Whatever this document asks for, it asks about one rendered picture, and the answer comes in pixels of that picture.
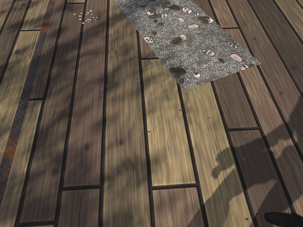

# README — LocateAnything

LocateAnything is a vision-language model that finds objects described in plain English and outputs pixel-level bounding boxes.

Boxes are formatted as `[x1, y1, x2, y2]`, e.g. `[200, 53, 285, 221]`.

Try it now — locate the robot right hand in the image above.
[264, 212, 303, 227]

